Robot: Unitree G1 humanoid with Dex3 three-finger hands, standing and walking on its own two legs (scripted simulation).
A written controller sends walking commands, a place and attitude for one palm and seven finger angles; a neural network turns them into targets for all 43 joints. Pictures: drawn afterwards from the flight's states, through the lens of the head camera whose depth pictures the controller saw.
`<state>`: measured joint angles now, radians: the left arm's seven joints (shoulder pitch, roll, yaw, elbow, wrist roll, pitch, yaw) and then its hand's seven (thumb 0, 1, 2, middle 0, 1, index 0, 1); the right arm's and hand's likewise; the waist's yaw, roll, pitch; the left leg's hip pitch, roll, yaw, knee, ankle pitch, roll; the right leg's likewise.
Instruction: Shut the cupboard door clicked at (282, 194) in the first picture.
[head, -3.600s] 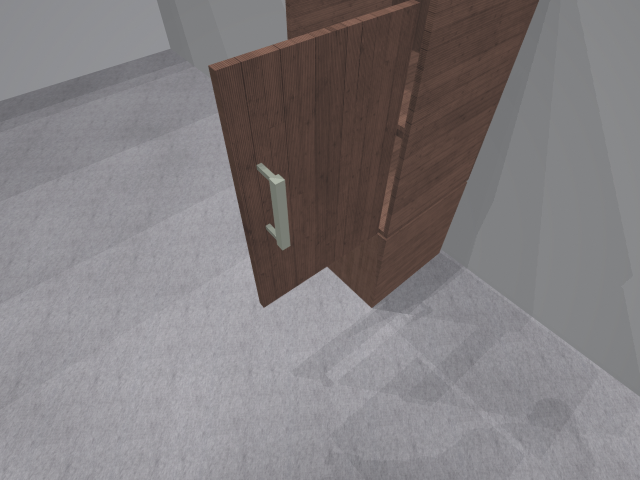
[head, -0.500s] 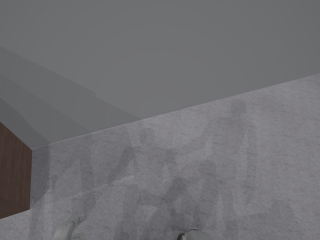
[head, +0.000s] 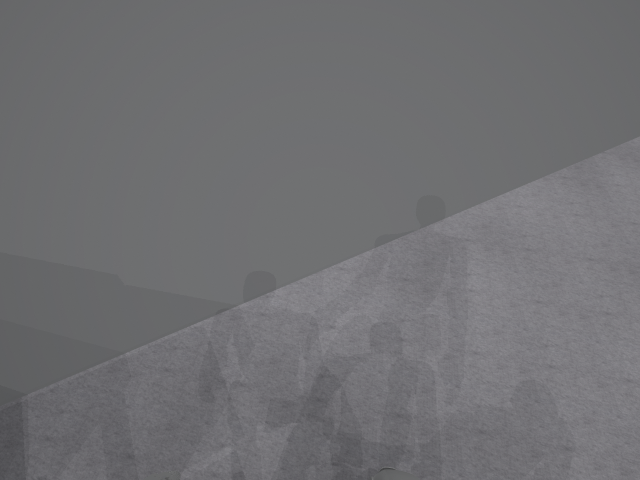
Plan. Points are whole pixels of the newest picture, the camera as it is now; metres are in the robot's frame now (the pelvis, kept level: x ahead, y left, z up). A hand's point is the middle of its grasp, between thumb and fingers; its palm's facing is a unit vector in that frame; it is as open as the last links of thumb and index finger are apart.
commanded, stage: walk to a spot facing it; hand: left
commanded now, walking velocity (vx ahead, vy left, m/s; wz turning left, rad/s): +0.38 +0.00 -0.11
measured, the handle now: out of the picture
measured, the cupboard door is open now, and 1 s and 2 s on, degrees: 88 88 88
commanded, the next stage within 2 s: turn to face it in 0.22 s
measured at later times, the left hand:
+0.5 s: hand (217, 394) +0.27 +0.17 -0.18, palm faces +0.07 -0.98 -0.20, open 7.3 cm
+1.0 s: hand (211, 349) +0.34 +0.19 -0.17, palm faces +0.39 -0.88 -0.27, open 7.3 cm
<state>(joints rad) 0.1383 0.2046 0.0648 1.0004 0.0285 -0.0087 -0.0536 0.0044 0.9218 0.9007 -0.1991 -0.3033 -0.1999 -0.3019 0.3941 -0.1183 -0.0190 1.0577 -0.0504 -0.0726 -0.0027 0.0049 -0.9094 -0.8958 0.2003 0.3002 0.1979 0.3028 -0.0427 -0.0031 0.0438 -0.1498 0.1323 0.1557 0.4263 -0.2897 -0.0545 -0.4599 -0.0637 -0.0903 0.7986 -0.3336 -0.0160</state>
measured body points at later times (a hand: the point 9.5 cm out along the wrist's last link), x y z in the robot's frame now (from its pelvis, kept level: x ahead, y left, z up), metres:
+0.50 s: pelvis +0.22 -0.03 -0.01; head +0.26 -0.02 +0.44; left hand +0.27 +0.22 -0.16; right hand +0.26 -0.26 -0.16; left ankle +0.21 +0.12 -0.74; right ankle +0.22 -0.14 -0.72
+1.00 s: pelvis +0.33 -0.05 -0.01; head +0.39 -0.02 +0.43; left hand +0.32 +0.24 -0.15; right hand +0.52 -0.26 -0.15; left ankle +0.32 +0.09 -0.74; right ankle +0.37 -0.19 -0.70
